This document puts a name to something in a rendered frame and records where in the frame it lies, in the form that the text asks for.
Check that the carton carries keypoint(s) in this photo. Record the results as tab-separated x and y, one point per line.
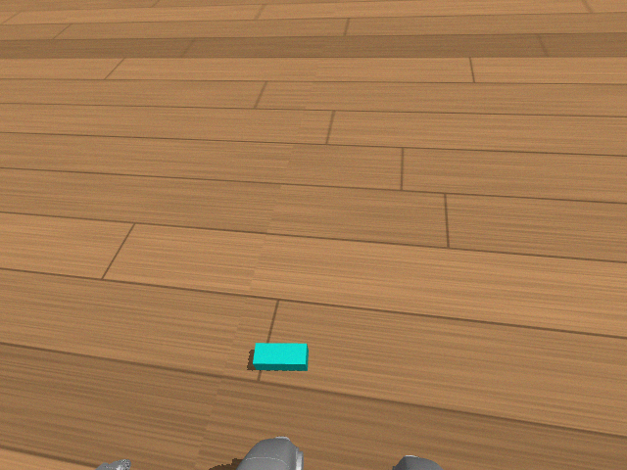
277	356

